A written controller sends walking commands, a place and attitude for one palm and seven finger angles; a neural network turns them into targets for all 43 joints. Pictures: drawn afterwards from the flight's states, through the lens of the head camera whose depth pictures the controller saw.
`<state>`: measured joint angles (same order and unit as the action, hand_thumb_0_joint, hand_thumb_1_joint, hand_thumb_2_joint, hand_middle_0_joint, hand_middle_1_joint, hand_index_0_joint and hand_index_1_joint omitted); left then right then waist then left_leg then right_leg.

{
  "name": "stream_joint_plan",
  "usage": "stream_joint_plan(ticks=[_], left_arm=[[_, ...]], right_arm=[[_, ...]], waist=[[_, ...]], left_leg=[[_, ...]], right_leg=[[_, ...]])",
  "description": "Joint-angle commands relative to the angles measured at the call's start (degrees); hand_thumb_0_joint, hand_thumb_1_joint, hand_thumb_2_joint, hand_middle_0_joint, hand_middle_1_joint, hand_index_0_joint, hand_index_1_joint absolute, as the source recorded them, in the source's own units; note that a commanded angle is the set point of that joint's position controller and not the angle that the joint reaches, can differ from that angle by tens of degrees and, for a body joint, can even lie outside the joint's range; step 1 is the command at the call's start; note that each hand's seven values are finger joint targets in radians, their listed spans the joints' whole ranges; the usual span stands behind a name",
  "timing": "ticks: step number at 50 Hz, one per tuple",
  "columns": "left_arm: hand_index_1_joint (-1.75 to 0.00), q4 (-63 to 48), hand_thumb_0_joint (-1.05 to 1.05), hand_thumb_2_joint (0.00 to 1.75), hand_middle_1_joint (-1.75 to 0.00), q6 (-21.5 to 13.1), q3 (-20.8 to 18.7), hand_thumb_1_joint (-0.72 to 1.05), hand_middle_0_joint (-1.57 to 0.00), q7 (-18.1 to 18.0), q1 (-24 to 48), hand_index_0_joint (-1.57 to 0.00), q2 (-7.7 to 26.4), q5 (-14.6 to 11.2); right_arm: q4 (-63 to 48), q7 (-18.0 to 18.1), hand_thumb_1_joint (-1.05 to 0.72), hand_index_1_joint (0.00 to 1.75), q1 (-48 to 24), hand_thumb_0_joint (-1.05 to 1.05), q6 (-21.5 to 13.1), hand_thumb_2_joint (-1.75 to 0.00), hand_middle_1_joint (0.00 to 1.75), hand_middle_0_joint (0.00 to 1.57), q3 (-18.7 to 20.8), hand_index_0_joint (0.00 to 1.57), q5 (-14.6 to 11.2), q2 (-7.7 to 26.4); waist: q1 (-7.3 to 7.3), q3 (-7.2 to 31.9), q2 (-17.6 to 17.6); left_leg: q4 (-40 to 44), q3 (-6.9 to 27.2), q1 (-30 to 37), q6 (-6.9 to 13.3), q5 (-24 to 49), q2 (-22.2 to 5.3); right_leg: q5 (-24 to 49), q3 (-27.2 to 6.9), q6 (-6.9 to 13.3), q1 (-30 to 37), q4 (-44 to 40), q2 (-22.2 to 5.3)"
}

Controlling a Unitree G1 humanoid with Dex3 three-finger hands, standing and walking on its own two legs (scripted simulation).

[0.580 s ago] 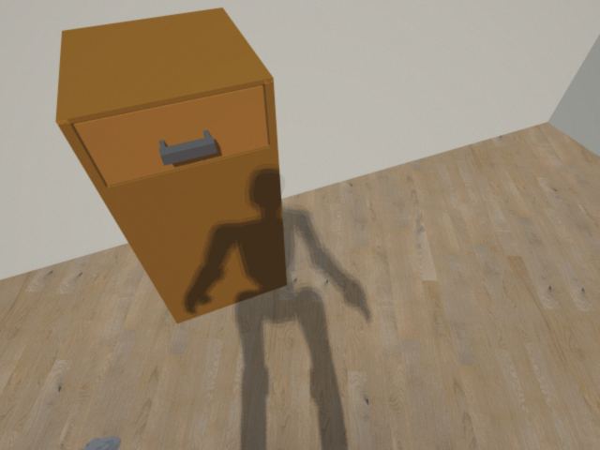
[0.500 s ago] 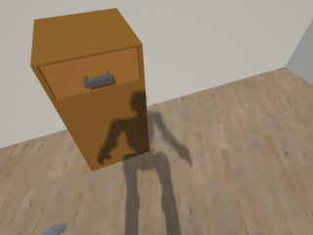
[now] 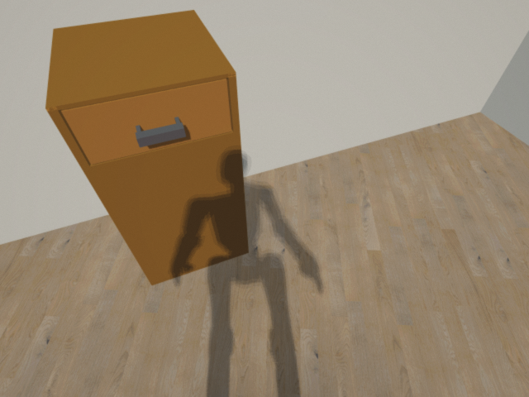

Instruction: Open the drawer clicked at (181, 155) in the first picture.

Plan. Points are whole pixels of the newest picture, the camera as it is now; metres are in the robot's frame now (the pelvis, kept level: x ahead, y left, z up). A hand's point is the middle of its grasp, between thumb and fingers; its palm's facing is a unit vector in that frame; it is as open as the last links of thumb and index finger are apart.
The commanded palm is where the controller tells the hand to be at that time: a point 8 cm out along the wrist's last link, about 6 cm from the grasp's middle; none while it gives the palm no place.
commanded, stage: stand and wait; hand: left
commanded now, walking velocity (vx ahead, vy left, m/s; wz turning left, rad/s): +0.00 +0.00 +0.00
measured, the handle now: (159, 129) +0.69 +0.31 -0.01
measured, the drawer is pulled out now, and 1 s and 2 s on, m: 0.00 0.00 0.00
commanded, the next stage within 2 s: look at it before walking up in 0.24 s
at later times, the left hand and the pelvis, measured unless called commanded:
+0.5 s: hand out of the picture +0.06 +0.23 -0.16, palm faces -0.02 -0.95 -0.31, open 7.4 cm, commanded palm none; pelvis -0.01 +0.00 +0.00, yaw +0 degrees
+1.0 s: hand out of the picture +0.04 +0.24 -0.16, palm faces -0.02 -0.95 -0.32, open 7.4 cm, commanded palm none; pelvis -0.02 +0.01 +0.00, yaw +0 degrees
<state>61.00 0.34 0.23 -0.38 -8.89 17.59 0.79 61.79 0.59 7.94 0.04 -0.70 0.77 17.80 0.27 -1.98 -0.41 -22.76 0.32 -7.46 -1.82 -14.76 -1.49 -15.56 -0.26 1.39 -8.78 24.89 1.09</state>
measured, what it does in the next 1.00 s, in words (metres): stands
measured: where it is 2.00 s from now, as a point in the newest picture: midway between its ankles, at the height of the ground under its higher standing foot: outside the picture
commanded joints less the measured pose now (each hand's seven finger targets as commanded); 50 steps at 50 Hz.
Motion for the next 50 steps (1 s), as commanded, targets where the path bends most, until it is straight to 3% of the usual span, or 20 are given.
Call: stream_joint_plan(ticks=[1, 18, 25, 33, 45, 50], left_arm=[[-0.3, -3.5, 0.0, 0.9, -0.3, -1.6, -2.2, 0.9, -0.2, -0.8, 1.8, -0.2, 11.1, -0.3], [-0.3, -2.0, 0.0, 0.9, -0.3, -1.6, -2.1, 0.9, -0.2, -0.8, 1.4, -0.2, 10.3, -0.3], [-0.3, -2.1, 0.0, 0.9, -0.3, -1.9, -2.2, 0.9, -0.2, -0.8, 1.3, -0.2, 10.4, -0.2], [-0.3, -1.9, 0.0, 0.9, -0.3, -1.8, -2.1, 0.9, -0.2, -0.7, 1.3, -0.2, 10.4, -0.2], [-0.3, -1.5, 0.0, 0.9, -0.3, -1.8, -2.0, 0.9, -0.2, -0.6, 0.9, -0.2, 10.6, -0.2], [-0.3, -1.6, 0.0, 0.9, -0.3, -1.4, -2.0, 0.9, -0.2, -0.7, 0.5, -0.2, 9.5, -0.3]], right_arm=[[-2.8, 0.9, -0.9, 0.3, -1.9, 0.0, -1.3, -0.9, 0.3, 0.2, 2.2, 0.2, -0.1, 9.7], [-0.8, 0.8, -0.9, 0.3, -0.8, 0.0, -1.5, -0.9, 0.3, 0.2, 2.1, 0.2, 0.0, 9.2], [-0.9, 0.9, -0.9, 0.3, -0.7, 0.0, -1.8, -0.9, 0.3, 0.2, 2.2, 0.2, -0.1, 9.5], [-0.8, 0.7, -0.9, 0.3, -0.8, 0.0, -1.6, -0.9, 0.3, 0.2, 2.1, 0.2, -0.1, 9.5], [-0.7, 0.7, -0.9, 0.3, -0.6, 0.0, -1.8, -0.9, 0.3, 0.2, 2.1, 0.2, -0.1, 10.0], [-0.6, 0.5, -0.9, 0.3, -0.1, 0.0, -1.5, -0.9, 0.3, 0.2, 1.8, 0.2, -0.1, 8.6]], waist=[[-0.36, 5.0, 1.3], [-0.3, 2.7, 0.6], [-0.22, 3.7, 0.7], [-0.34, 2.1, 0.9], [-0.27, 3.3, 0.3], [-0.19, 3.0, -0.1]], left_leg=[[1.9, 2.7, 1.8, 2.6, 13.5, -4.9], [4.0, 3.1, 0.9, 2.4, 10.4, -5.0], [4.0, 3.2, 1.6, 2.5, 12.5, -5.2], [4.7, 3.5, 1.1, 2.5, 9.9, -5.1], [5.0, 3.8, 1.7, 2.6, 11.2, -5.3], [4.2, 4.3, 0.0, 2.6, 12.4, -5.0]], right_leg=[[18.0, -5.9, 0.7, 1.6, -4.2, -7.5], [12.8, -6.3, 0.5, 0.0, -6.2, -7.3], [15.1, -6.2, 0.5, 0.7, -6.0, -7.3], [11.6, -6.5, 0.3, -0.7, -7.2, -7.2], [12.5, -6.2, 0.2, 0.2, -7.0, -7.3], [12.4, -4.8, -0.3, 0.7, -5.8, -7.7]])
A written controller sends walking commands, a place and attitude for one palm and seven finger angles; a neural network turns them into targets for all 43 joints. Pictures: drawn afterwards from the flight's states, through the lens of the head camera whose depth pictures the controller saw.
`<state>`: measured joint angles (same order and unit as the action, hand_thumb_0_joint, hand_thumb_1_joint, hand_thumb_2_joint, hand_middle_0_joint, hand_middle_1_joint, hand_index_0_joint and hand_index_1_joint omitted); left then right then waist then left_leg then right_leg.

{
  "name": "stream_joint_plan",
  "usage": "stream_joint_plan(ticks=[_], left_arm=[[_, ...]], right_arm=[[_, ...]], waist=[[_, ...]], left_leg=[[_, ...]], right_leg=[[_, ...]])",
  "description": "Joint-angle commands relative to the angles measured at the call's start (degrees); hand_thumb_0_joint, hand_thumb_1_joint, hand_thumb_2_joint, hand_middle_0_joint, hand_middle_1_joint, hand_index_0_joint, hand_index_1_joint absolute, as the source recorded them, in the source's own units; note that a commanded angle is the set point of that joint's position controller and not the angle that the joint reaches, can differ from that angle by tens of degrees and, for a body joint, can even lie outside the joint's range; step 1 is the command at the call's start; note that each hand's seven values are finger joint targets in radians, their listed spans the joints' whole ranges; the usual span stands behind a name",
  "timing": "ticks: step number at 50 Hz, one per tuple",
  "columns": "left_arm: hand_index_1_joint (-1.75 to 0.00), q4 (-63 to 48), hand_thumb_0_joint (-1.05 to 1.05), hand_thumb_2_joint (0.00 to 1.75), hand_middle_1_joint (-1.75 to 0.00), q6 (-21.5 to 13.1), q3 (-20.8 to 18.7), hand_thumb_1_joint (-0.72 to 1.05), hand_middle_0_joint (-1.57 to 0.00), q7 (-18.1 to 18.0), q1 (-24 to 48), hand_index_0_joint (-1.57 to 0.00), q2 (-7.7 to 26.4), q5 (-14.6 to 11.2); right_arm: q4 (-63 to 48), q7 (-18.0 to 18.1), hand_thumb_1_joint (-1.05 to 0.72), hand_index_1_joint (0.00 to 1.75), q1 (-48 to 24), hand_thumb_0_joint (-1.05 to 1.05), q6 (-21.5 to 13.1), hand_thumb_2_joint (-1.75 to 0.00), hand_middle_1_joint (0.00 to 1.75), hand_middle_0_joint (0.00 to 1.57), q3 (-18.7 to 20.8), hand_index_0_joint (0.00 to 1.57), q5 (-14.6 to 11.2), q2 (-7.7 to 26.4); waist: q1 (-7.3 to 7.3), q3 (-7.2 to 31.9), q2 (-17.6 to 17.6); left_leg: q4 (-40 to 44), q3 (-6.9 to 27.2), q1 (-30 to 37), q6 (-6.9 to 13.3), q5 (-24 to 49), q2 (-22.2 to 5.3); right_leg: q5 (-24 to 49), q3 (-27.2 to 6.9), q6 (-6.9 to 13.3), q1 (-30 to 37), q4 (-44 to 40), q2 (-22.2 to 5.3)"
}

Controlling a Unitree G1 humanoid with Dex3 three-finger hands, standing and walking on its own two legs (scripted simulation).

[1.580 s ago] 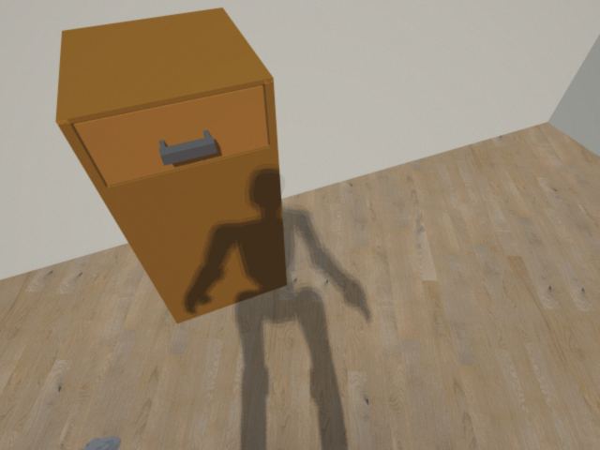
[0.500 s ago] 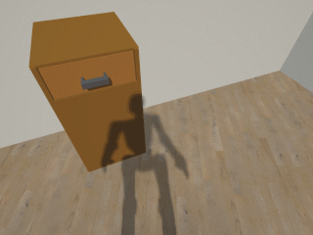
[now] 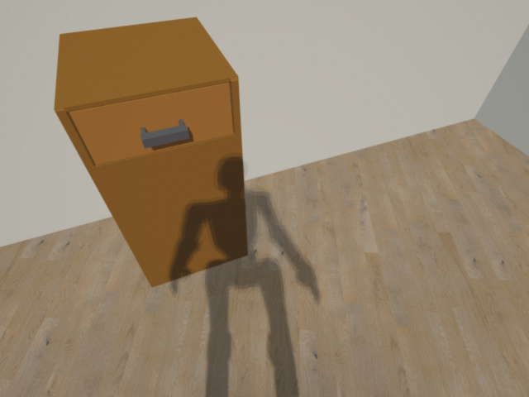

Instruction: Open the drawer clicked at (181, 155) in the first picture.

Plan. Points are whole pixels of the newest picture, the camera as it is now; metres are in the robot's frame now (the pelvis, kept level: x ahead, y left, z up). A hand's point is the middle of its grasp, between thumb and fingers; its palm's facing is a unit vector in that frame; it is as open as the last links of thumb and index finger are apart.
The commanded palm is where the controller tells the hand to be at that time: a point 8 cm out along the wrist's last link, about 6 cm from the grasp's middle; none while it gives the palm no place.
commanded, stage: turn to face it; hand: left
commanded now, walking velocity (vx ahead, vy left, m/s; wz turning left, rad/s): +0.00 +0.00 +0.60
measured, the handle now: (163, 131) +0.71 +0.30 -0.02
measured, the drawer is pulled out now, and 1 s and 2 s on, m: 0.00 0.00 0.00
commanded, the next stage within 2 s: take the last steps up to it in 0.76 s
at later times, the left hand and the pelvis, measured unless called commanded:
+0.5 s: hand out of the picture -0.01 +0.24 -0.18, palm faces +0.24 -0.94 -0.23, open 7.4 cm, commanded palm none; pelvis -0.03 +0.03 -0.01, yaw +14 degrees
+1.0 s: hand out of the picture -0.08 +0.16 -0.17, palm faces +0.43 -0.87 -0.24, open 7.4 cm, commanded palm none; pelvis -0.02 -0.02 +0.00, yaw +24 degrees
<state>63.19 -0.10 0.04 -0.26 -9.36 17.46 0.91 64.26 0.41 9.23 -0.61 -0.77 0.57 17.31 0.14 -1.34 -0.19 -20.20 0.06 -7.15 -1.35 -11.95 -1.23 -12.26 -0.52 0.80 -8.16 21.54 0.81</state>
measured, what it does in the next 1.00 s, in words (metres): steps on the spot, turning left: right foot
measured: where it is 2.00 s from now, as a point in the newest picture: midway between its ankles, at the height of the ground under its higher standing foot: (279, 396)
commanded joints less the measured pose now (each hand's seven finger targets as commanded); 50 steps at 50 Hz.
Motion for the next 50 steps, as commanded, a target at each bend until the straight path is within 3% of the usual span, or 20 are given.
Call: stream_joint_plan(ticks=[1, 7, 10, 12, 15, 16, 17, 18, 19, 21, 24, 32, 36, 37, 38, 39, 40, 43, 46, 50], left_arm=[[-0.3, -3.7, 0.0, 0.9, -0.3, -0.4, -1.6, 0.9, -0.2, -1.1, 0.1, -0.2, 7.5, -0.4], [-0.3, -6.6, 0.0, 0.9, -0.3, 1.2, -3.0, 0.9, -0.2, -1.7, -2.5, -0.2, 7.6, -0.2], [-0.3, -9.2, 0.0, 0.9, -0.3, 1.3, -4.2, 0.9, -0.2, -1.9, -3.1, -0.2, 9.4, 0.2], [-0.3, -10.7, 0.0, 0.9, -0.3, 1.2, -4.6, 0.9, -0.2, -2.3, -1.8, -0.2, 9.0, 0.8], [-0.3, -12.1, 0.0, 0.9, -0.3, 1.3, -4.7, 0.9, -0.2, -1.9, 0.4, -0.2, 8.0, 0.4], [-0.3, -12.8, 0.0, 0.9, -0.3, 1.8, -4.4, 0.9, -0.2, -1.6, -0.5, -0.2, 5.2, 0.0], [-0.3, -14.9, 0.0, 0.9, -0.3, 2.1, -3.7, 0.9, -0.2, -1.3, -0.3, -0.2, 1.4, -0.4], [-0.3, -14.8, 0.0, 0.9, -0.3, 2.6, -3.7, 0.9, -0.2, -1.9, 1.6, -0.2, 2.4, 0.2], [-0.3, -14.4, 0.0, 0.9, -0.3, 2.6, -4.2, 0.9, -0.2, -1.7, 2.3, -0.2, 1.9, 0.2], [-0.3, -12.7, 0.0, 0.9, -0.3, 2.0, -4.3, 0.9, -0.2, -1.0, 0.2, -0.2, 1.8, 0.3], [-0.3, -11.4, 0.0, 0.9, -0.3, 2.0, -4.1, 0.9, -0.2, -0.9, -1.8, -0.2, 0.0, 0.1], [-0.3, -11.9, 0.0, 0.9, -0.3, 1.8, -3.6, 0.9, -0.2, -1.2, -2.2, -0.2, -1.9, -0.2], [-0.3, -9.9, 0.0, 0.9, -0.3, 0.9, -3.7, 0.9, -0.2, -1.8, -8.8, -0.2, -1.3, -0.3], [-0.3, -9.7, 0.0, 0.9, -0.3, 0.2, -4.0, 0.9, -0.2, -2.1, -9.8, -0.2, 1.1, 0.1], [-0.3, -10.1, 0.0, 0.9, -0.3, -0.2, -5.0, 0.9, -0.2, -2.4, -9.4, -0.2, 6.1, 0.9], [-0.3, -11.6, 0.0, 0.9, -0.3, 0.1, -5.1, 0.9, -0.2, -2.2, -8.6, -0.2, 7.6, 0.6], [-0.3, -11.9, 0.0, 0.9, -0.3, -0.1, -5.2, 0.9, -0.2, -2.4, -6.8, -0.2, 6.2, 0.5], [-0.3, -12.6, 0.0, 0.9, -0.3, -0.5, -4.0, 0.9, -0.2, -2.1, -2.9, -0.2, 1.9, 0.5], [-0.3, -10.0, 0.0, 0.9, -0.3, -1.4, -3.4, 0.9, -0.2, -1.7, -8.6, -0.2, -0.3, 0.7], [-0.3, -6.0, 0.0, 0.9, -0.3, -1.4, -3.6, 0.9, -0.2, -1.0, -14.1, -0.2, 1.3, 1.2]], right_arm=[[-3.2, 0.6, -0.9, 0.3, -0.4, 0.0, -0.4, -0.9, 0.3, 0.2, 1.5, 0.2, 0.1, 6.7], [-6.5, 0.3, -0.9, 0.3, 0.9, 0.0, 1.6, -0.9, 0.3, 0.2, 2.5, 0.2, 0.3, 5.4], [-8.9, 0.2, -0.9, 0.3, 2.1, 0.0, 2.4, -0.9, 0.3, 0.2, 3.7, 0.2, 0.3, 4.0], [-10.1, -0.1, -0.9, 0.3, 2.4, 0.0, 2.6, -0.9, 0.3, 0.2, 4.3, 0.2, 0.2, 2.9], [-9.3, -0.5, -0.9, 0.3, 8.4, 0.0, 2.1, -0.9, 0.3, 0.2, 4.3, 0.2, 0.2, 1.3], [-9.4, -0.5, -0.9, 0.3, 10.5, 0.0, 1.4, -0.9, 0.3, 0.2, 4.7, 0.2, 0.7, 3.9], [-10.1, -0.3, -0.9, 0.3, 12.1, 0.0, 1.1, -0.9, 0.3, 0.2, 5.9, 0.2, 1.2, 9.2], [-9.2, 0.3, -0.9, 0.3, 13.2, 0.0, 1.2, -0.9, 0.3, 0.2, 6.0, 0.2, 1.0, 8.9], [-9.8, 0.7, -0.9, 0.3, 11.1, 0.0, 1.2, -0.9, 0.3, 0.2, 5.9, 0.2, 1.0, 8.4], [-11.2, 1.0, -0.9, 0.3, 6.2, 0.0, 0.7, -0.9, 0.3, 0.2, 5.2, 0.2, 0.9, 5.3], [-11.0, 1.2, -0.9, 0.3, 6.8, 0.0, 0.5, -0.9, 0.3, 0.2, 5.2, 0.2, 0.7, 4.6], [-10.7, 1.0, -0.9, 0.3, 7.2, 0.0, 1.5, -0.9, 0.3, 0.2, 5.9, 0.2, 1.0, 4.6], [-11.1, 0.5, -0.9, 0.3, 4.4, 0.0, 1.7, -0.9, 0.3, 0.2, 5.9, 0.2, 0.4, 4.0], [-11.3, 0.2, -0.9, 0.3, 4.5, 0.0, 1.7, -0.9, 0.3, 0.2, 5.7, 0.2, -0.1, 1.4], [-12.6, 0.0, -0.9, 0.3, 5.0, 0.0, 1.7, -0.9, 0.3, 0.2, 5.0, 0.2, -0.4, -2.3], [-13.0, 0.0, -0.9, 0.3, 3.7, 0.0, 2.4, -0.9, 0.3, 0.2, 5.9, 0.2, 0.5, -0.1], [-12.7, -0.1, -0.9, 0.3, 2.4, 0.0, 3.5, -0.9, 0.3, 0.2, 6.2, 0.2, 0.8, 0.3], [-10.0, -0.7, -0.9, 0.3, 5.6, 0.0, 3.6, -0.9, 0.3, 0.2, 6.1, 0.2, 0.8, -0.7], [-9.5, -0.7, -0.9, 0.3, 5.2, 0.0, 2.7, -0.9, 0.3, 0.2, 5.3, 0.2, 1.2, -2.0], [-9.9, -0.9, -0.9, 0.3, 0.5, 0.0, 1.3, -0.9, 0.3, 0.2, 4.5, 0.2, 1.3, -3.5]], waist=[[-0.03, 2.1, -0.2], [0.83, 1.6, 2.6], [0.56, 2.9, 10.0], [0.18, 1.0, 11.7], [-2.85, 2.4, 7.1], [-3.48, 3.3, -3.6], [-3.59, 1.4, -19.0], [-4.47, 2.1, -14.2], [-3.31, 0.9, -10.9], [-1.07, 1.1, -5.8], [-1.27, 3.5, -5.5], [-2.14, 3.9, -8.4], [1.1, 4.5, -6.2], [1.41, 4.3, -0.1], [0.87, 2.3, 14.8], [1.87, 0.5, 13.5], [1.01, -1.8, 13.5], [-1.95, -4.2, 7.9], [-0.18, -1.7, 8.8], [2.45, -4.1, 9.7]], left_leg=[[0.7, 4.7, -1.7, 1.9, 10.6, -5.2], [-7.6, 5.6, -10.5, 2.1, 9.9, -3.1], [-20.9, 1.0, -13.0, 1.0, -3.6, 0.5], [-27.4, -0.6, -14.5, 0.6, -16.5, -0.5], [-11.9, -2.9, -4.7, 0.6, -3.5, -0.8], [-3.9, 7.8, -0.4, 3.6, 6.5, -6.4], [3.6, 25.6, 0.3, 10.9, 19.6, -19.0], [5.7, 27.7, -3.3, 13.3, 11.0, -19.5], [6.0, 27.3, -5.2, 13.4, 4.3, -18.0], [4.7, 21.0, -5.0, 12.2, 5.6, -14.1], [3.5, 16.2, -1.9, 11.5, 11.1, -11.3], [2.2, 18.9, -2.2, 12.0, 12.6, -11.1], [-2.6, 16.8, -9.9, 8.2, 8.5, -7.5], [-8.4, 13.5, -15.8, 5.1, 2.0, -3.7], [-19.2, 4.2, -24.8, 0.9, -10.8, 4.2], [-30.4, 3.9, -23.4, 0.7, -18.0, 4.3], [-37.7, 5.6, -22.8, 0.9, -17.0, 3.0], [-46.2, 3.3, -23.0, 0.1, -9.1, 1.2], [-40.1, 0.4, -22.4, -0.3, -7.4, -0.5], [-24.0, -4.4, -18.0, 0.5, -12.9, -2.0]], right_leg=[[9.2, -3.5, -0.2, 0.2, -1.0, -7.6], [7.6, -2.5, 0.4, 0.0, 3.3, -10.7], [9.2, -7.7, 6.2, -1.5, 0.1, -19.3], [15.4, -7.0, 9.7, -3.6, -0.1, -23.2], [16.2, 2.4, 4.4, -7.2, 10.3, -19.0], [5.3, 6.6, 0.2, -13.7, 20.8, -12.8], [-21.7, 8.5, -4.3, -23.2, 32.9, -4.7], [-23.5, 1.5, -2.8, -21.9, 40.2, -4.8], [-20.2, -0.5, -2.5, -23.8, 43.4, -5.3], [-13.2, -0.9, -3.1, -23.7, 43.4, -6.4], [-11.4, 0.7, -4.0, -21.4, 38.5, -5.3], [-13.8, 1.6, -3.6, -13.9, 22.8, -2.6], [-1.7, 2.2, -3.1, -0.1, 4.3, -2.0], [-0.4, -3.1, -1.9, 5.6, -2.9, -7.2], [-0.5, -17.6, 3.4, 6.7, -7.0, -20.8], [-1.3, -19.1, 7.5, -2.7, -8.7, -26.1], [-4.4, -19.2, 7.8, -8.6, -9.8, -23.9], [2.5, -7.5, 6.4, -8.9, -6.8, -17.1], [-4.7, -6.0, 6.2, -2.5, -8.9, -15.0], [-14.5, -8.8, 8.7, -3.0, -11.0, -15.7]])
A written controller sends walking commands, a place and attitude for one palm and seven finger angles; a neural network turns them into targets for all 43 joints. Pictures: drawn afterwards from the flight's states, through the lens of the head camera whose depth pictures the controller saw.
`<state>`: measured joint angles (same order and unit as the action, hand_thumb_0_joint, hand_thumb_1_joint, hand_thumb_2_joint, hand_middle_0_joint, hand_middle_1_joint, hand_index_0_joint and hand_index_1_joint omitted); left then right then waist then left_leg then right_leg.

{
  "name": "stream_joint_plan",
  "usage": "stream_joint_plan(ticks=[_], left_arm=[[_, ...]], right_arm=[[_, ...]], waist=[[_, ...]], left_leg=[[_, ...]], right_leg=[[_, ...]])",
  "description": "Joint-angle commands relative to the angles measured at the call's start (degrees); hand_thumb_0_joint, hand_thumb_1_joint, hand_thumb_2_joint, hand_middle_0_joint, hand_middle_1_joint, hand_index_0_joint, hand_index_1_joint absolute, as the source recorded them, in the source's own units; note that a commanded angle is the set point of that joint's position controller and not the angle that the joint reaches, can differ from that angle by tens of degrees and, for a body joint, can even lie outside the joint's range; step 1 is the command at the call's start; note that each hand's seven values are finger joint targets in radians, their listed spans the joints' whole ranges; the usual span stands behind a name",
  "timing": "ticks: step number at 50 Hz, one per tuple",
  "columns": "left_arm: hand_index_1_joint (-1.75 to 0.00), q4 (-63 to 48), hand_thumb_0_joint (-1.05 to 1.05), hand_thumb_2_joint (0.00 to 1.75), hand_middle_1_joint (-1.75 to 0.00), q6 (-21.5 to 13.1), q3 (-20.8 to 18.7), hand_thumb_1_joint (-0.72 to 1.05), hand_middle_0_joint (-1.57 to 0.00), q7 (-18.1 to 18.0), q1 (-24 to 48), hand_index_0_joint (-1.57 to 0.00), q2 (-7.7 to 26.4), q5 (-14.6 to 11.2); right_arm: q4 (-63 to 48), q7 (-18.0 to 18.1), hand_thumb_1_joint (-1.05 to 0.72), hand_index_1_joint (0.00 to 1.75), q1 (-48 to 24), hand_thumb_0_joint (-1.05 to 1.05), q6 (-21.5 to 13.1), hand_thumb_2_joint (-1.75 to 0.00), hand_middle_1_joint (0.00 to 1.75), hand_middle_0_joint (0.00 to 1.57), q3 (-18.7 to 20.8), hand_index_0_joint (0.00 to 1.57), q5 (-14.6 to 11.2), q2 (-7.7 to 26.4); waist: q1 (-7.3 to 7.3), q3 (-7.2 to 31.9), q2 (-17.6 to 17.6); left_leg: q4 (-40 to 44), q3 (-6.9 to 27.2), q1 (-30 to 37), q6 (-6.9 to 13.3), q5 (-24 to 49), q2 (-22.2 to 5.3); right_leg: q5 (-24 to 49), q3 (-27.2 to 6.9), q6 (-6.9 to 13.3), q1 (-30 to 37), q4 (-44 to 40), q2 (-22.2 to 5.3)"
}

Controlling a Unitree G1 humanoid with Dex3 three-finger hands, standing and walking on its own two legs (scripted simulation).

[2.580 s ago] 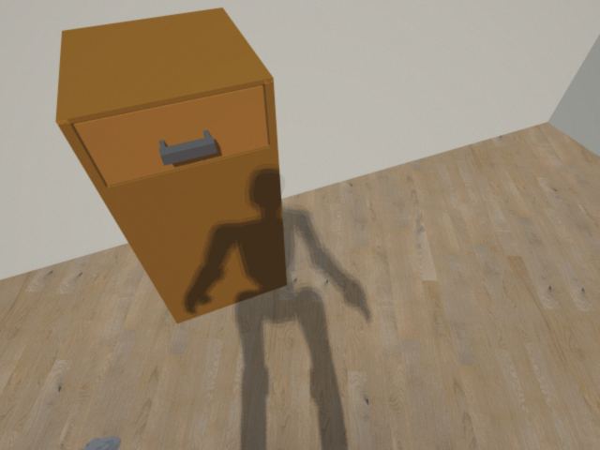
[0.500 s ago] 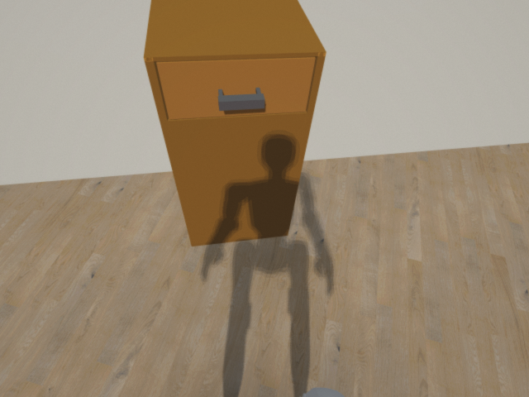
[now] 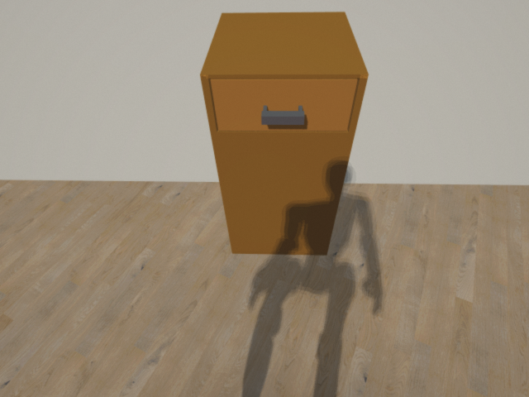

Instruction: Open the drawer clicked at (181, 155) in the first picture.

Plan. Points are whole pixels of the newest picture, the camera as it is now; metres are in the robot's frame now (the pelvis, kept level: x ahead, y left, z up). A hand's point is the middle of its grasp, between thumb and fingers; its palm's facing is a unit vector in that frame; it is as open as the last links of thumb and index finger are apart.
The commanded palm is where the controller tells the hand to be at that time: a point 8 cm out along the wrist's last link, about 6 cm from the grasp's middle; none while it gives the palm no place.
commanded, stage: take the last steps up to it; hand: left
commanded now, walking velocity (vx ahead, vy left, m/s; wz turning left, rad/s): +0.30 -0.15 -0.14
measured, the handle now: (282, 113) +0.80 +0.01 -0.01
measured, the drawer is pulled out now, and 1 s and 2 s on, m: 0.00 0.00 0.00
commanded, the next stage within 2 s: come to a stop and stand still in 0.74 s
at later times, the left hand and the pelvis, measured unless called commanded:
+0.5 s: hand (200, 382) +0.19 +0.14 -0.19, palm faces -0.06 -0.98 -0.21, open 7.4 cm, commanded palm none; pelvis +0.12 -0.06 -0.03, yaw -4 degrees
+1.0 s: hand (250, 316) +0.31 +0.06 -0.19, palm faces -0.01 -0.99 -0.15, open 7.3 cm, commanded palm none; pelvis +0.28 -0.11 +0.00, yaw -3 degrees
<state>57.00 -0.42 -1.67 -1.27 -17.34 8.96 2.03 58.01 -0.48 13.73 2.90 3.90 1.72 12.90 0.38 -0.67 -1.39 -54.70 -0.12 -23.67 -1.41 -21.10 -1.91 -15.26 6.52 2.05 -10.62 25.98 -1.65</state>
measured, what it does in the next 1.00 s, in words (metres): walks ahead: left foot, then right foot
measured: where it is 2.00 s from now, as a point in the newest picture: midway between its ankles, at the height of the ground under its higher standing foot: outside the picture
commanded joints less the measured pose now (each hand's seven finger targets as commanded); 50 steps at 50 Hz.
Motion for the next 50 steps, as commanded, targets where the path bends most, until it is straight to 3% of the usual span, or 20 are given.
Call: stream_joint_plan(ticks=[1, 4, 5, 6, 7, 10, 14, 21, 23, 24, 25, 27, 29, 31, 39, 40, 41, 42, 46, 50], left_arm=[[-0.3, 0.9, 0.0, 0.9, -0.3, -1.1, -2.0, 0.9, -0.2, 0.2, -7.0, -0.2, 10.0, 0.1], [-0.3, 2.4, 0.0, 0.9, -0.3, -0.5, -2.1, 0.9, -0.2, 0.8, -5.4, -0.2, 9.1, -0.8], [-0.3, 2.4, 0.0, 0.9, -0.3, -0.4, -1.7, 0.9, -0.2, 1.2, -5.2, -0.2, 6.9, -1.1], [-0.3, 1.3, 0.0, 0.9, -0.3, -0.5, -1.3, 0.9, -0.2, 1.9, -4.8, -0.2, 4.0, -1.1], [-0.3, -1.1, 0.0, 0.9, -0.3, -0.5, -1.2, 0.9, -0.2, 2.2, -0.9, -0.2, 3.9, -0.2], [-0.3, -0.5, 0.0, 0.9, -0.3, 0.4, -2.6, 0.9, -0.2, 3.4, 3.1, -0.2, 5.6, 0.4], [-0.3, 1.3, 0.0, 0.9, -0.3, 1.2, -2.4, 0.9, -0.2, 4.3, 0.6, -0.2, 3.2, -0.1], [-0.3, 0.1, 0.0, 0.9, -0.3, 0.3, -2.9, 0.9, -0.2, 4.5, 5.1, -0.2, 4.1, -0.8], [-0.3, 3.8, 0.0, 0.9, -0.3, -0.7, -3.9, 0.9, -0.2, 4.1, -6.0, -0.2, 6.8, -0.5], [-0.3, 6.4, 0.0, 0.9, -0.3, -1.6, -5.2, 0.9, -0.2, 3.4, -14.5, -0.2, 11.3, -0.3], [-0.3, 7.5, 0.0, 0.9, -0.3, -2.1, -6.5, 0.9, -0.2, 2.5, -19.1, -0.2, 18.0, -0.4], [-0.3, 5.2, 0.0, 0.9, -0.3, -1.6, -5.4, 0.9, -0.2, 1.2, -10.3, -0.2, 15.5, -0.9], [-0.3, 2.4, 0.0, 0.9, -0.3, -1.8, -3.4, 0.9, -0.2, 0.5, -0.2, -0.2, 9.8, -0.6], [-0.3, 1.8, 0.0, 0.9, -0.3, -2.3, -2.5, 0.9, -0.2, 0.0, 3.2, -0.2, 7.9, -0.1], [-0.3, 2.0, 0.0, 0.9, -0.3, -1.2, -1.9, 0.9, -0.2, 0.9, 2.9, -0.2, 7.4, -1.0], [-0.3, 1.7, 0.0, 0.9, -0.3, -0.9, -1.6, 0.9, -0.2, 1.3, 2.2, -0.2, 5.8, -1.2], [-0.3, 0.6, 0.0, 0.9, -0.3, -0.8, -1.2, 0.9, -0.2, 1.9, 0.6, -0.2, 2.6, -1.3], [-0.3, -1.5, 0.0, 0.9, -0.3, -0.9, -1.4, 0.9, -0.2, 2.1, 2.9, -0.2, 4.0, -0.6], [-0.3, 2.1, 0.0, 0.9, -0.3, 0.3, -1.5, 0.9, -0.2, 1.1, -0.1, -0.2, 2.7, -0.9], [-0.3, 1.6, 0.0, 0.9, -0.3, 2.2, -1.4, 0.9, -0.2, 0.1, -0.2, -0.2, 3.1, -0.9]], right_arm=[[-3.5, 0.0, -0.9, 0.3, -3.8, 0.0, -2.6, -0.9, 0.3, 0.2, -0.3, 0.2, 0.0, 0.5], [0.4, 1.1, -0.9, 0.3, 4.4, 0.0, -4.2, -0.9, 0.3, 0.2, -1.1, 0.2, -0.1, 0.0], [2.1, 1.8, -0.9, 0.3, 8.1, 0.0, -4.8, -0.9, 0.3, 0.2, -0.6, 0.2, -0.2, 2.6], [3.0, 2.3, -0.9, 0.3, 12.8, 0.0, -5.1, -0.9, 0.3, 0.2, 0.9, 0.2, 0.1, 8.2], [3.3, 2.8, -0.9, 0.3, 16.3, 0.0, -4.8, -0.9, 0.3, 0.2, 1.7, 0.2, 0.4, 12.2], [3.4, 3.4, -0.9, 0.3, 11.2, 0.0, -5.8, -0.9, 0.3, 0.2, 0.0, 0.2, 0.3, 5.9], [4.0, 3.8, -0.9, 0.3, 10.5, 0.0, -7.0, -0.9, 0.3, 0.2, -0.3, 0.2, -0.1, 4.8], [5.4, 2.9, -0.9, 0.3, 10.0, 0.0, -6.4, -0.9, 0.3, 0.2, 1.4, 0.2, 0.6, 7.1], [5.5, 2.6, -0.9, 0.3, 8.2, 0.0, -6.0, -0.9, 0.3, 0.2, 1.6, 0.2, 0.1, 7.2], [5.3, 2.0, -0.9, 0.3, 9.2, 0.0, -6.0, -0.9, 0.3, 0.2, 1.1, 0.2, -0.4, 5.2], [3.1, 1.7, -0.9, 0.3, 10.9, 0.0, -6.3, -0.9, 0.3, 0.2, -0.3, 0.2, -1.2, -0.5], [0.8, 1.6, -0.9, 0.3, 4.1, 0.0, -5.8, -0.9, 0.3, 0.2, -0.1, 0.2, -1.3, 0.3], [1.2, 1.3, -0.9, 0.3, 3.6, 0.0, -5.1, -0.9, 0.3, 0.2, 0.1, 0.2, -0.2, 0.5], [1.9, 1.0, -0.9, 0.3, 7.0, 0.0, -3.9, -0.9, 0.3, 0.2, -0.2, 0.2, 0.0, -1.4], [1.7, 1.0, -0.9, 0.3, 10.0, 0.0, -4.7, -0.9, 0.3, 0.2, -1.2, 0.2, 0.1, -1.5], [2.6, 1.4, -0.9, 0.3, 12.5, 0.0, -5.1, -0.9, 0.3, 0.2, -0.8, 0.2, 0.2, 1.0], [2.9, 1.8, -0.9, 0.3, 16.4, 0.0, -5.6, -0.9, 0.3, 0.2, 0.5, 0.2, 0.8, 6.3], [2.8, 2.5, -0.9, 0.3, 17.4, 0.0, -5.3, -0.9, 0.3, 0.2, 1.1, 0.2, 0.8, 9.6], [0.1, 4.1, -0.9, 0.3, 3.6, 0.0, -6.3, -0.9, 0.3, 0.2, -1.9, 0.2, -0.1, 1.9], [0.4, 4.0, -0.9, 0.3, 1.9, 0.0, -4.6, -0.9, 0.3, 0.2, -0.6, 0.2, -0.9, 4.4]], waist=[[2.38, -4.5, 10.8], [-1.22, -1.5, 8.0], [-2.76, -0.6, 1.2], [-4.7, 0.2, -11.1], [-6.3, -3.7, -11.4], [-3.87, -10.7, -7.8], [-1.42, -7.5, -7.2], [-1.11, -7.1, -7.9], [4.56, -0.9, -2.8], [8.13, 4.6, 6.9], [8.2, 10.6, 24.4], [5.98, 6.5, 16.1], [1.28, 0.3, 6.7], [-2.17, -0.5, 5.9], [-4.43, -1.7, 3.9], [-5.33, -1.8, -2.6], [-6.21, -1.7, -15.7], [-6.62, -3.7, -17.3], [0.47, -2.9, -4.7], [-0.24, 0.2, -7.6]], left_leg=[[14.2, -5.1, 1.1, 1.0, -5.2, -0.9], [30.6, -7.8, 16.7, 1.6, 3.7, 0.0], [35.0, -2.3, 25.3, 2.5, 1.9, -4.7], [40.0, 15.5, 31.1, 6.9, -5.4, -17.5], [45.1, 24.0, 29.6, 11.3, -6.9, -26.0], [46.9, 14.5, 19.1, 10.3, -0.5, -21.7], [44.0, 1.6, 19.9, 8.7, 15.5, -16.6], [39.6, -2.6, 13.5, 6.6, 14.5, -16.9], [24.5, -6.6, 10.2, 4.0, 20.7, -13.3], [8.2, -10.5, 2.9, 2.4, 15.3, -8.8], [-12.4, -9.4, -10.0, 1.3, -13.3, -0.9], [-24.2, -0.7, -13.6, 3.3, -9.0, -4.7], [-20.2, -0.6, -9.1, 2.8, -3.0, -7.8], [-11.4, -2.1, -3.0, 2.0, -2.7, -7.7], [22.9, -8.8, 15.3, 1.3, 7.8, -3.0], [28.3, -4.4, 19.7, 1.9, 5.2, -5.6], [38.3, 14.8, 23.4, 6.8, -1.9, -17.8], [43.9, 26.6, 23.5, 12.1, 2.9, -26.2], [36.6, 2.4, 15.5, 9.8, 52.7, -17.7], [34.0, -3.5, 20.1, 9.2, 60.4, -15.0]], right_leg=[[-12.1, -16.3, 7.8, -1.0, -15.0, -13.1], [-10.4, -11.5, 4.8, -6.0, -7.8, -7.7], [-10.1, -8.9, 2.6, -12.6, -0.9, -5.5], [-10.7, -3.4, -0.2, -23.1, 13.1, -0.8], [-15.8, -1.4, -1.3, -30.9, 23.6, 0.3], [-6.0, -6.9, -1.9, -31.5, 35.6, -4.7], [0.7, -4.2, -3.4, -28.4, 33.5, -4.8], [2.2, 1.1, -2.0, -12.2, 12.6, -2.9], [3.6, 3.1, -0.6, 4.3, 6.4, 0.5], [-2.4, -3.4, 1.4, 16.4, 2.1, -4.3], [-3.5, -29.1, 6.7, 24.5, -7.1, -19.9], [-12.6, -31.0, 10.0, 13.0, -12.8, -20.4], [-10.1, -19.7, 8.6, -0.9, -12.9, -17.5], [-4.0, -12.2, 7.6, -7.3, -13.8, -15.3], [-4.3, -6.5, 6.2, -11.0, -6.4, -8.5], [-4.9, -4.8, 4.4, -13.7, 1.4, -5.4], [-9.7, -0.2, 1.2, -22.1, 16.3, 0.3], [-17.4, -0.8, -0.3, -27.9, 28.9, 2.3], [-6.8, -7.2, -3.6, -18.1, 31.8, -3.5], [-3.0, -2.9, -4.1, -13.0, 20.8, -1.6]])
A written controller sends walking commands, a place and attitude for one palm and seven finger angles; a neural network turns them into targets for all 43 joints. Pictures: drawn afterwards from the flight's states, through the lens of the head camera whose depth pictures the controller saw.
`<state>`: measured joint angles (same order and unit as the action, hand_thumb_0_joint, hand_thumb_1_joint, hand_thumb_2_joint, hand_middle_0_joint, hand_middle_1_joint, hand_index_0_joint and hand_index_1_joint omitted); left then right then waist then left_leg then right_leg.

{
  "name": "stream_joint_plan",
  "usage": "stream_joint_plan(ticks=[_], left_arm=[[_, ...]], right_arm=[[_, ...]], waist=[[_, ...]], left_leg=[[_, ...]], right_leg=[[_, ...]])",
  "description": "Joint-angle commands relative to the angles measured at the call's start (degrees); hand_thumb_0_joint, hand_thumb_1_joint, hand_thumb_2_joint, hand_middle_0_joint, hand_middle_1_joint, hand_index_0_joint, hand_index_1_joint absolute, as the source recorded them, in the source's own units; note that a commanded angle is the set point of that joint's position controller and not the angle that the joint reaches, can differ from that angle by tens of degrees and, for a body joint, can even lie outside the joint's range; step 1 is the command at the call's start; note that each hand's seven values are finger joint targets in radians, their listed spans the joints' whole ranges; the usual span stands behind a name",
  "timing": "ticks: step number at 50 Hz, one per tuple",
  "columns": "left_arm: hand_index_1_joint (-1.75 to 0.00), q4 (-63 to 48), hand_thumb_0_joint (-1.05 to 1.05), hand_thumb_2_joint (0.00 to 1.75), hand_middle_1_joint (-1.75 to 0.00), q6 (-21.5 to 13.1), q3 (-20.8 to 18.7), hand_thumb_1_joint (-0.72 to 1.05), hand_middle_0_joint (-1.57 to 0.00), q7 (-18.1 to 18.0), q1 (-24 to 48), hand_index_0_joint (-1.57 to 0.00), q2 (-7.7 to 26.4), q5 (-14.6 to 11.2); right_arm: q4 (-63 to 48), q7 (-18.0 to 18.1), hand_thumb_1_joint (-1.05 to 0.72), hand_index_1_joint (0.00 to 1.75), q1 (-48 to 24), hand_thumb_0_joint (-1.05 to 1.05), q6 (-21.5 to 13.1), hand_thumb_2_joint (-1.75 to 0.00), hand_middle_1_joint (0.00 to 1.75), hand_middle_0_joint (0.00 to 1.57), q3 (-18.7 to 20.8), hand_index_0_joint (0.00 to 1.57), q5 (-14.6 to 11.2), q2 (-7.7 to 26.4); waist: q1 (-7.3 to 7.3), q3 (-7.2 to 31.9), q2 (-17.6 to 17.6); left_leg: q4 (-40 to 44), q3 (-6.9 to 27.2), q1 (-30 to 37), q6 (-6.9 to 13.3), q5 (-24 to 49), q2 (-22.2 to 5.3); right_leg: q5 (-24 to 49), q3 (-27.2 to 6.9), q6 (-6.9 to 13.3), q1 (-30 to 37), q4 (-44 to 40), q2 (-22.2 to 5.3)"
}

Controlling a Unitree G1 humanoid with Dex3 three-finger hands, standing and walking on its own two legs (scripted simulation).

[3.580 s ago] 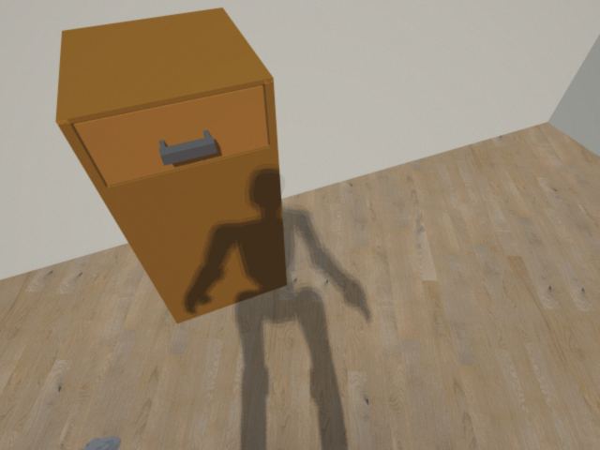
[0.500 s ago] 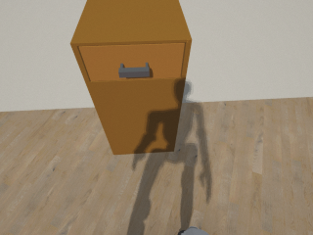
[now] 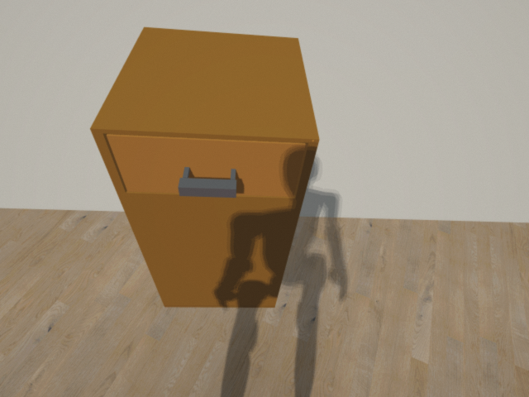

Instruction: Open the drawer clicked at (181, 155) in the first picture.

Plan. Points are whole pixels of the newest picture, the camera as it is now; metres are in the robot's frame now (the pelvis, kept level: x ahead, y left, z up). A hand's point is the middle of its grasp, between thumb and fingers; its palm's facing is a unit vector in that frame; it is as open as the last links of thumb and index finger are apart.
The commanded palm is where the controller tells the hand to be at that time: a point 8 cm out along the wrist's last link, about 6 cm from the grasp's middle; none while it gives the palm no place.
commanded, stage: come to a stop and stand still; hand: left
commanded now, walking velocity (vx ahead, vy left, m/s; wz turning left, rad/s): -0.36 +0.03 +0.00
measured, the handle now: (209, 180) +0.51 +0.15 -0.01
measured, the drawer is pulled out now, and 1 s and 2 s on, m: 0.00 0.00 0.00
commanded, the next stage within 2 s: look again from close up in 0.90 s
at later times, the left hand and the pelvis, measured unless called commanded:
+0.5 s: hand out of the picture +0.06 +0.13 -0.15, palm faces +0.09 -0.94 -0.32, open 7.4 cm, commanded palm none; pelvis +0.00 -0.08 +0.00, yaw +2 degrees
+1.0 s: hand out of the picture -0.03 +0.13 -0.18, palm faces +0.02 -0.99 -0.17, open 7.4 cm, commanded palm none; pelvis -0.02 -0.04 +0.00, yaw +1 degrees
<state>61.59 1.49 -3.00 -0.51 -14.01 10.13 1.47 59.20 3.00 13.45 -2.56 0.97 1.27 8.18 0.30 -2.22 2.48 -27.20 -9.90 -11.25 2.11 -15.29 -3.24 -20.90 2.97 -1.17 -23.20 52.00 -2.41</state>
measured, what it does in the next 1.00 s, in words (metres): steps on the spot: right foot, then left foot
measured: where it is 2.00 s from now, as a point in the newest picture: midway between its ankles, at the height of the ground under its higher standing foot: outside the picture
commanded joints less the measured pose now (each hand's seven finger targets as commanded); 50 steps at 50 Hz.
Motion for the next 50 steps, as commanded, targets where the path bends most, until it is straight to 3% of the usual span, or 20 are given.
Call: stream_joint_plan(ticks=[1, 6, 8, 9, 10, 11, 14, 18, 28, 30, 33, 34, 35, 36, 37, 39, 41, 47, 49, 50], left_arm=[[-0.3, -3.5, 0.0, 0.9, -0.3, 0.4, -0.2, 0.9, -0.2, -0.8, -2.8, -0.2, 2.4, -0.2], [-0.3, -5.4, 0.0, 0.9, -0.3, 0.0, -1.3, 0.9, -0.2, -0.7, -1.9, -0.2, 3.7, -0.3], [-0.3, -4.2, 0.0, 0.9, -0.3, -1.0, -1.8, 0.9, -0.2, -0.7, -6.7, -0.2, 6.0, -0.1], [-0.3, -4.3, 0.0, 0.9, -0.3, -1.8, -2.4, 0.9, -0.2, -1.3, -6.8, -0.2, 10.9, 0.6], [-0.3, -4.7, 0.0, 0.9, -0.3, -1.9, -3.2, 0.9, -0.2, -1.4, -7.7, -0.2, 15.0, 0.5], [-0.3, -4.7, 0.0, 0.9, -0.3, -1.5, -3.1, 0.9, -0.2, -1.9, -9.4, -0.2, 13.8, -0.1], [-0.3, -6.3, 0.0, 0.9, -0.3, -1.3, -2.6, 0.9, -0.2, -2.7, -2.1, -0.2, 11.4, 0.0], [-0.3, -7.2, 0.0, 0.9, -0.3, -1.8, -2.7, 0.9, -0.2, -3.2, -1.6, -0.2, 11.7, 0.0], [-0.3, -9.1, 0.0, 0.9, -0.3, -0.8, -2.9, 0.9, -0.2, -1.4, 0.7, -0.2, 14.1, 1.1], [-0.3, -8.6, 0.0, 0.9, -0.3, -0.6, -3.0, 0.9, -0.2, -1.2, 0.9, -0.2, 14.3, 1.2], [-0.3, -7.1, 0.0, 0.9, -0.3, 0.0, -2.3, 0.9, -0.2, -1.0, 2.8, -0.2, 11.8, 0.3], [-0.3, -6.6, 0.0, 0.9, -0.3, 0.2, -1.4, 0.9, -0.2, -0.9, 1.9, -0.2, 8.5, -0.4], [-0.3, -6.6, 0.0, 0.9, -0.3, 0.4, -0.4, 0.9, -0.2, -0.6, -0.1, -0.2, 4.3, -1.1], [-0.3, -7.2, 0.0, 0.9, -0.3, 0.3, -0.2, 0.9, -0.2, -0.4, -0.3, -0.2, 3.6, -0.8], [-0.3, -6.3, 0.0, 0.9, -0.3, 0.7, -0.6, 0.9, -0.2, 0.0, 0.9, -0.2, 4.1, 0.0], [-0.3, -3.9, 0.0, 0.9, -0.3, 0.5, -1.1, 0.9, -0.2, 0.6, -2.8, -0.2, 5.2, 0.3], [-0.3, -2.4, 0.0, 0.9, -0.3, -0.3, -0.8, 0.9, -0.2, 1.0, -4.0, -0.2, 4.7, 0.2], [-0.3, -3.2, 0.0, 0.9, -0.3, -1.3, 1.0, 0.9, -0.2, 0.8, 1.9, -0.2, 1.7, -0.5], [-0.3, -1.4, 0.0, 0.9, -0.3, -1.7, 1.0, 0.9, -0.2, 0.5, -0.8, -0.2, 1.2, -0.9], [-0.3, 4.1, 0.0, 0.9, -0.3, -3.4, 1.7, 0.9, -0.2, -2.7, -9.8, -0.2, 3.6, -0.7]], right_arm=[[-0.7, 0.4, -0.9, 0.3, 2.1, 0.0, 1.5, -0.9, 0.3, 0.2, 2.9, 0.2, -0.3, 9.7], [-1.4, -0.5, -0.9, 0.3, -1.5, 0.0, 3.6, -0.9, 0.3, 0.2, 5.0, 0.2, 0.3, 12.1], [-1.9, -1.1, -0.9, 0.3, -2.8, 0.0, 4.0, -0.9, 0.3, 0.2, 5.3, 0.2, 0.0, 11.6], [-2.0, -1.6, -0.9, 0.3, 1.4, 0.0, 4.0, -0.9, 0.3, 0.2, 4.9, 0.2, -0.4, 8.4], [-3.3, -1.8, -0.9, 0.3, 3.3, 0.0, 4.3, -0.9, 0.3, 0.2, 4.8, 0.2, -0.7, 6.1], [-3.8, -1.2, -0.9, 0.3, 1.4, 0.0, 5.7, -0.9, 0.3, 0.2, 4.9, 0.2, -0.6, 6.5], [-3.5, -1.8, -0.9, 0.3, -1.6, 0.0, 6.6, -0.9, 0.3, 0.2, 5.0, 0.2, -0.2, 8.0], [-4.3, -3.0, -0.9, 0.3, -2.7, 0.0, 7.6, -0.9, 0.3, 0.2, 4.6, 0.2, 0.4, 8.4], [-5.2, -4.1, -0.9, 0.3, -1.7, 0.0, 6.0, -0.9, 0.3, 0.2, 3.3, 0.2, -0.1, 8.0], [-4.3, -3.8, -0.9, 0.3, 1.2, 0.0, 5.1, -0.9, 0.3, 0.2, 2.8, 0.2, -0.3, 7.4], [-0.3, -2.9, -0.9, 0.3, 12.1, 0.0, 3.7, -0.9, 0.3, 0.2, 1.8, 0.2, -0.3, 5.9], [0.2, -2.5, -0.9, 0.3, 13.1, 0.0, 3.0, -0.9, 0.3, 0.2, 1.8, 0.2, 0.0, 7.6], [-0.7, -2.1, -0.9, 0.3, 10.3, 0.0, 2.6, -0.9, 0.3, 0.2, 2.3, 0.2, 0.8, 11.3], [-3.3, -1.5, -0.9, 0.3, 5.0, 0.0, 3.0, -0.9, 0.3, 0.2, 2.3, 0.2, 0.6, 13.9], [-3.3, -1.3, -0.9, 0.3, 1.7, 0.0, 2.7, -0.9, 0.3, 0.2, 2.1, 0.2, 0.8, 13.7], [-2.4, -0.8, -0.9, 0.3, -1.3, 0.0, 2.0, -0.9, 0.3, 0.2, 0.9, 0.2, 0.4, 10.4], [-0.9, -0.4, -0.9, 0.3, 2.2, 0.0, 1.3, -0.9, 0.3, 0.2, 0.8, 0.2, 0.0, 9.5], [4.6, 0.3, -0.9, 0.3, 11.9, 0.0, 0.9, -0.9, 0.3, 0.2, 1.2, 0.2, 0.4, 8.4], [5.6, 0.4, -0.9, 0.3, 11.8, 0.0, 1.0, -0.9, 0.3, 0.2, 1.3, 0.2, 0.1, 8.1], [2.4, -1.0, -0.9, 0.3, 1.5, 0.0, 0.1, -0.9, 0.3, 0.2, 1.0, 0.2, -0.9, 9.2]], waist=[[-0.45, 1.7, -11.3], [-0.11, 3.0, -13.8], [2.56, 5.8, -8.5], [1.6, 9.1, 5.3], [2.1, 10.7, 15.0], [3.51, 10.5, 11.0], [1.39, 6.0, 8.3], [1.67, 6.8, 6.4], [1.73, 2.6, 10.2], [1.27, 3.3, 10.6], [-2.94, 4.5, 7.6], [-2.74, 2.3, -0.6], [-1.35, -2.5, -15.3], [0.2, -6.3, -16.3], [0.05, -6.4, -17.6], [2.5, -7.3, -14.5], [1.64, -5.2, -10.1], [-3.08, -1.2, -11.0], [-1.84, 0.3, -11.8], [4.15, -1.8, -11.7]], left_leg=[[6.1, 6.3, 8.8, 5.9, 55.3, -14.1], [0.5, 5.2, 8.4, 3.9, 45.5, -13.9], [-7.1, 2.8, 5.3, -0.1, 28.2, -10.0], [-16.7, 0.6, -2.5, -3.1, 6.9, -3.7], [-28.5, 3.6, -10.8, -4.1, -21.9, 3.3], [-37.1, 10.7, -11.7, -3.5, -22.8, 4.0], [-49.0, 14.8, -17.9, -4.5, -13.2, 2.5], [-47.0, 14.9, -19.5, -5.8, -5.5, 3.0], [-20.2, 7.5, -7.9, -4.1, -8.5, 2.3], [-12.9, 5.8, -3.5, -3.1, -10.2, 3.1], [5.7, 3.9, 9.2, -2.0, -2.5, 3.9], [13.0, 10.2, 8.7, -1.1, -7.0, 0.1], [21.5, 25.4, 0.5, 1.7, -22.4, -11.0], [24.9, 30.9, -9.6, 3.8, -26.4, -16.6], [27.1, 31.8, -14.7, 4.4, -28.5, -16.1], [24.4, 23.6, -12.3, 3.5, -19.1, -11.2], [21.4, 19.3, -4.2, 3.4, -9.6, -9.3], [12.9, 19.1, 9.0, 7.2, 19.0, -12.0], [8.8, 16.8, 7.2, 5.6, 25.4, -10.1], [-6.9, 10.5, -5.0, 0.0, 22.4, -9.3]], right_leg=[[1.9, 1.1, -0.7, -1.0, -5.2, -0.5], [3.8, 1.8, 0.4, 2.1, -12.5, -0.3], [22.1, 1.4, 0.0, 10.4, -25.1, -2.5], [47.2, -7.2, 1.9, 18.9, -27.0, -11.3], [68.6, -17.0, 8.3, 22.5, -26.4, -22.8], [69.8, -17.1, 10.7, 19.1, -27.6, -24.5], [52.7, -13.5, 10.7, 15.7, -27.3, -19.9], [38.7, -11.2, 9.0, 16.2, -30.1, -18.3], [-7.3, -12.3, 7.3, 7.0, -42.7, -14.8], [-7.8, -12.1, 7.1, 6.6, -43.8, -13.6], [-10.2, -7.2, 3.0, 1.8, -39.9, -9.0], [-10.0, -4.7, 1.3, -1.3, -32.2, -5.5], [-5.2, 0.2, -0.5, -5.1, -20.9, -0.4], [-2.9, 0.5, -0.1, -4.0, -13.2, 0.8], [-1.5, -2.9, -0.1, -1.5, -7.6, 0.2], [2.3, -3.6, -0.1, -2.0, 0.4, 1.5], [4.1, -3.1, -0.3, -5.9, 2.4, 1.6], [-4.0, -0.6, -0.1, -2.3, -13.9, 0.6], [1.4, 0.6, 0.4, 5.1, -22.9, 1.4], [16.1, -8.5, 3.0, 10.8, -28.3, -5.2]])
